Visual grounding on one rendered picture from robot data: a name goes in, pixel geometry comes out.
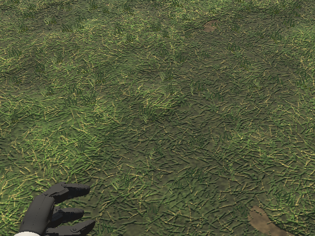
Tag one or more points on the robot left hand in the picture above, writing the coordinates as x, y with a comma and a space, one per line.
42, 216

